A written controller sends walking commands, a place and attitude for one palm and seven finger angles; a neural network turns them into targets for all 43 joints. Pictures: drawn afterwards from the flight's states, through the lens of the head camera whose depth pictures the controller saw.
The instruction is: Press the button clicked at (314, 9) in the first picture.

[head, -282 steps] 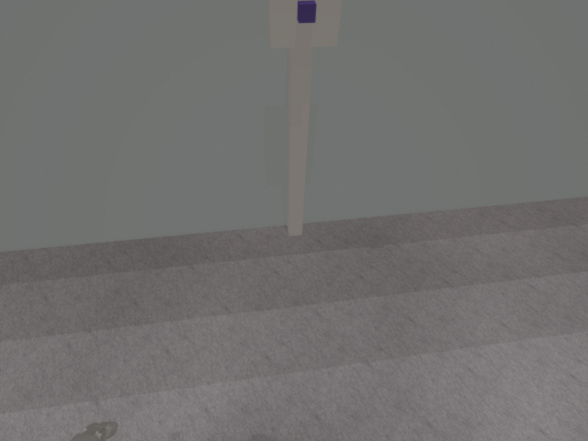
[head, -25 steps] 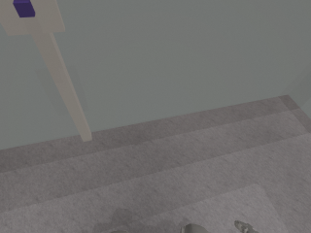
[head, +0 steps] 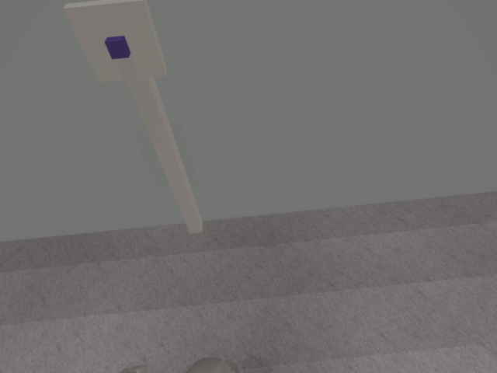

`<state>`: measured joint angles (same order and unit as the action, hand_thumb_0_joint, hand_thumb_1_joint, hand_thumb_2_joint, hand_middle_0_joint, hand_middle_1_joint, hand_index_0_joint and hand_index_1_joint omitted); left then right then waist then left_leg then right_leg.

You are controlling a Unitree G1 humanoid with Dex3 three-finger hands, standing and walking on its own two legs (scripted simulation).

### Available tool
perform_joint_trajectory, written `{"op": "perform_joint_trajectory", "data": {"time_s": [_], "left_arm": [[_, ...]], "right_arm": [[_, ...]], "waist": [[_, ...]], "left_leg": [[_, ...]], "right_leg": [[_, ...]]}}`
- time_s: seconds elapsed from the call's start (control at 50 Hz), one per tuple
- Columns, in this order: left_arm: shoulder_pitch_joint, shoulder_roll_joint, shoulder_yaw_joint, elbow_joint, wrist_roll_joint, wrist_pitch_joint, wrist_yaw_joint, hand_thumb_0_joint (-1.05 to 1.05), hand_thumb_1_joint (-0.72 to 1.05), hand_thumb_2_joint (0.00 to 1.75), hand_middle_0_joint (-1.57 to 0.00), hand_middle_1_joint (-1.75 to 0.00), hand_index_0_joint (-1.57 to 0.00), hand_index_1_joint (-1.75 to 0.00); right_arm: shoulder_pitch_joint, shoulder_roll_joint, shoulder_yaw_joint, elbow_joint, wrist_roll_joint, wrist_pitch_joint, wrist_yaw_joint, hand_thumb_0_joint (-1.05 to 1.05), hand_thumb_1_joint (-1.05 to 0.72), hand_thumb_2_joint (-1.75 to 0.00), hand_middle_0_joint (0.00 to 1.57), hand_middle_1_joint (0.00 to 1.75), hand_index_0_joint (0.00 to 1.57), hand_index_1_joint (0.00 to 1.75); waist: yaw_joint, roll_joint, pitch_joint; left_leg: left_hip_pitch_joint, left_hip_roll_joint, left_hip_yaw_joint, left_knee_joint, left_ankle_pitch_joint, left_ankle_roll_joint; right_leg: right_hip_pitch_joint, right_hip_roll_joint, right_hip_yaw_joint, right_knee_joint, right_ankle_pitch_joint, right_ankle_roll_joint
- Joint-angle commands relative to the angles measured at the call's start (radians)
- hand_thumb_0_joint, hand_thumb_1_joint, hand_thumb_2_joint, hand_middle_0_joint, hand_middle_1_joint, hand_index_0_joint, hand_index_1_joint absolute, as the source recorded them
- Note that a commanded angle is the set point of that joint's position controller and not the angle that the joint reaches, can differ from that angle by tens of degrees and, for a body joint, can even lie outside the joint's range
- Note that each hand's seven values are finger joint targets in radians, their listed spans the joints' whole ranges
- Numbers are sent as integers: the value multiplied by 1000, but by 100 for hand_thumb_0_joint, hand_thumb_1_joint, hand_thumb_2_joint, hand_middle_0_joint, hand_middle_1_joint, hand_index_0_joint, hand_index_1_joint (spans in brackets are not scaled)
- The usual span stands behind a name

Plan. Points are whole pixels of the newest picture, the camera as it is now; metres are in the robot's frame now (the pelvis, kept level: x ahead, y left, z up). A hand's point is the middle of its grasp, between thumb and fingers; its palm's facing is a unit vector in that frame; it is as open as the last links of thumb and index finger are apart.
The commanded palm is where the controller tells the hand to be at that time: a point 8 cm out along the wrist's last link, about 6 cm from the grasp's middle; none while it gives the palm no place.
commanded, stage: take the last steps up to it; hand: left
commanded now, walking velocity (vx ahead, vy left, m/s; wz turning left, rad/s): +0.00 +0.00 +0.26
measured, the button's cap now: (118, 46) +0.78 +0.34 +0.16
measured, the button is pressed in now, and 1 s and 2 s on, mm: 0 0 0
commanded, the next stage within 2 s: come to a stop and stand still in 1.04 s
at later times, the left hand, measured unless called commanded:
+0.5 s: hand out of the picture -0.01 +0.27 -0.18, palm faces +0.15 -0.97 -0.16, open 7.4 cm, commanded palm none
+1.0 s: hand (152, 292) +0.31 +0.24 -0.17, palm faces +0.10 -0.98 -0.19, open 7.4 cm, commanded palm none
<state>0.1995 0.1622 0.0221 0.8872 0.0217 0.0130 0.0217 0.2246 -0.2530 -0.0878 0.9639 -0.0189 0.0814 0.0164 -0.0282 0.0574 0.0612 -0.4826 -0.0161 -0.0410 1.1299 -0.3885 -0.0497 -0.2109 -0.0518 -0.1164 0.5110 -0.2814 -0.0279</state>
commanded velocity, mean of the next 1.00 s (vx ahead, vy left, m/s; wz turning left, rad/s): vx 0.27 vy -0.01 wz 0.03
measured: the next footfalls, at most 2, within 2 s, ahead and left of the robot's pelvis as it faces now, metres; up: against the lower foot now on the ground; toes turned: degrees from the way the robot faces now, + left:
left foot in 0.30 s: +0.01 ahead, +0.15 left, +0.00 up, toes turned +11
right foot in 0.86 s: +0.32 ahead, -0.01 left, +0.00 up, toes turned -3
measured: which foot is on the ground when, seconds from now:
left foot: up 0.00-0.28, down 0.30-0.86, up 0.88-1.00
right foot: down 0.00-0.32, up 0.34-0.84, down 0.86-1.00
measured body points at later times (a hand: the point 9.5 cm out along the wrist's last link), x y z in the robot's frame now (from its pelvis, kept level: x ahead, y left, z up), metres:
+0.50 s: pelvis +0.04 +0.08 +0.01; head +0.04 +0.11 +0.45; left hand -0.02 +0.32 -0.16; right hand +0.10 -0.15 -0.13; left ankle -0.03 +0.14 -0.74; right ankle +0.06 -0.07 -0.66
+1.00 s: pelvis +0.23 +0.06 -0.01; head +0.26 +0.06 +0.44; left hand +0.30 +0.30 -0.16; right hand +0.18 -0.15 -0.17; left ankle +0.13 +0.18 -0.64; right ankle +0.28 -0.01 -0.74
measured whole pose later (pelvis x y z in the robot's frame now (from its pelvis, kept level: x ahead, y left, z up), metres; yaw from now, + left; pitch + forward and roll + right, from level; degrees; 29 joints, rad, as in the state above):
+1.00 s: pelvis +0.23 +0.06 -0.01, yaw +5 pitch -1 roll -1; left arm 0.15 0.15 0.04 1.03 0.02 -0.06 0.02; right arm 0.40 -0.12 -0.04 1.14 -0.01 -0.01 -0.02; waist -0.04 0.02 0.07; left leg -0.38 0.08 0.03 1.26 -0.40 0.01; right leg -0.30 0.01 -0.17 0.56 -0.24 -0.08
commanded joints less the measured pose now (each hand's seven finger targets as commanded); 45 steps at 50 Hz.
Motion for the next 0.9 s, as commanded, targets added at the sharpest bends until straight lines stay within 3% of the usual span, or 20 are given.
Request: {"op": "perform_joint_trajectory", "data": {"time_s": [0.0,0.06,0.16,0.24,0.26,0.28,0.3,0.32,0.34,0.38,0.44,0.58,0.7,0.74,0.78,0.8,0.82,0.84,0.86,0.88], "left_arm": [[46,199,56,-37,0,-30,15,0,90,90,-20,-30,-20,-30],[114,211,61,4,7,-31,12,0,90,90,-20,-30,-20,-30],[177,230,68,71,15,-41,2,0,90,90,-20,-30,-20,-30],[142,220,65,104,6,-35,-7,0,90,90,-20,-30,-20,-30],[119,196,59,100,-1,-30,-10,0,90,90,-20,-30,-20,-30],[116,133,47,85,-6,-27,-18,0,90,90,-20,-30,-20,-30],[78,85,29,51,0,-30,-21,0,90,90,-20,-30,-20,-30],[5,109,30,46,13,-25,-15,0,90,90,-20,-30,-20,-30],[-5,121,34,55,10,-27,-22,0,90,90,-20,-30,-20,-30],[32,108,33,103,9,-32,-39,0,90,90,-20,-30,-20,-30],[97,88,32,146,4,-28,-39,0,90,90,-20,-30,-20,-30],[-20,72,29,114,1,-18,-38,0,90,90,-20,-30,-20,-30],[-173,45,22,67,-6,-31,-43,0,90,90,-20,-30,-20,-30],[-142,56,24,70,-6,-38,-39,0,90,90,-20,-30,-20,-30],[8,67,31,111,-4,-48,-31,0,90,90,-20,-30,-20,-30],[124,94,41,146,-1,-58,-28,0,90,90,-20,-30,-20,-30],[265,153,59,190,4,-70,-21,0,90,90,-20,-30,-20,-30],[358,244,80,208,3,-79,-8,0,90,90,-20,-30,-20,-30],[340,272,86,201,-15,-75,-9,0,90,90,-20,-30,-20,-30],[236,236,76,166,-16,-71,-6,0,90,90,-20,-30,-20,-30]], "right_arm": [[-25,-54,-5,-51,-2,-23,-1,0,-90,-90,20,30,20,30],[-72,-36,8,-50,0,-29,-3,0,-90,-90,20,30,20,30],[-123,-25,21,-58,0,-54,10,0,-90,-90,20,30,20,30],[-4,-7,31,-15,-1,-80,6,0,-90,-90,20,30,20,30],[75,-34,27,13,1,-90,-2,0,-90,-90,20,30,20,30],[154,-112,8,35,-8,-97,-12,0,-90,-90,20,30,20,30],[234,-182,-3,51,-10,-96,-20,0,-90,-90,20,30,20,30],[239,-160,3,68,-10,-98,-30,0,-90,-90,20,30,20,30],[201,-130,14,60,-5,-102,-37,0,-90,-90,20,30,20,30],[136,-66,37,47,-2,-119,-41,0,-90,-90,20,30,20,30],[155,-35,42,69,6,-144,-49,0,-90,-90,20,30,20,30],[269,-12,48,139,7,-160,-61,0,-90,-90,20,30,20,30],[349,-2,50,188,-5,-158,-68,0,-90,-90,20,30,20,30],[347,-14,46,200,-6,-155,-68,0,-90,-90,20,30,20,30],[322,-40,41,198,-1,-152,-69,0,-90,-90,20,30,20,30],[304,-44,38,194,7,-152,-67,0,-90,-90,20,30,20,30],[291,-27,37,181,17,-156,-58,0,-90,-90,20,30,20,30],[321,42,42,154,31,-163,-53,0,-90,-90,20,30,20,30],[304,32,38,137,32,-159,-54,0,-90,-90,20,30,20,30],[232,35,31,113,19,-150,-46,0,-90,-90,20,30,20,30]], "waist": [[36,-220,-45],[68,-233,-59],[100,-250,-44],[38,-196,-42],[-4,-105,-58],[-39,141,-72],[-68,282,-30],[-85,248,14],[-57,186,54],[-14,75,102],[22,50,47],[12,55,89],[-25,63,120],[-1,62,90],[67,71,10],[121,56,-47],[177,-1,-122],[179,-200,-219],[155,-199,-255],[140,-159,-149]], "left_leg": [[-46,41,16,-23,7,-23],[-17,44,48,-160,-41,-21],[34,61,94,-347,-74,10],[334,26,171,-657,54,39],[473,47,141,-751,65,47],[596,232,-113,-834,-60,112],[597,404,-336,-943,-94,200],[513,412,-360,-981,-144,218],[470,395,-337,-985,-143,223],[426,319,-182,-980,69,203],[478,261,-38,-943,454,185],[546,270,8,-925,687,182],[570,272,35,-879,840,175],[551,283,47,-799,1040,171],[548,261,74,-647,1208,149],[481,233,91,-497,1165,124],[277,197,107,-268,936,100],[0,25,144,107,58,60],[-23,28,48,271,-175,77],[-64,75,9,304,-112,78]], "right_leg": [[82,-253,153,-199,329,-93],[136,-268,156,-190,374,-103],[137,-310,217,-263,24,-114],[-45,-240,124,-203,-153,-55],[-146,-196,69,-117,-199,-18],[-322,-94,-22,102,-238,35],[-465,-17,-66,322,-311,59],[-477,-35,25,449,-298,45],[-502,-55,57,528,-230,40],[-473,-78,71,574,-81,46],[-431,-67,55,588,17,66],[-523,-61,38,513,89,69],[-439,-22,-2,266,83,19],[-304,19,-26,191,29,-13],[-125,77,-66,124,40,-37],[48,82,-65,45,119,-47],[306,-33,59,31,236,-100],[501,-354,497,-50,500,-240],[406,-440,596,-161,441,-309],[250,-402,564,-226,244,-286]]}}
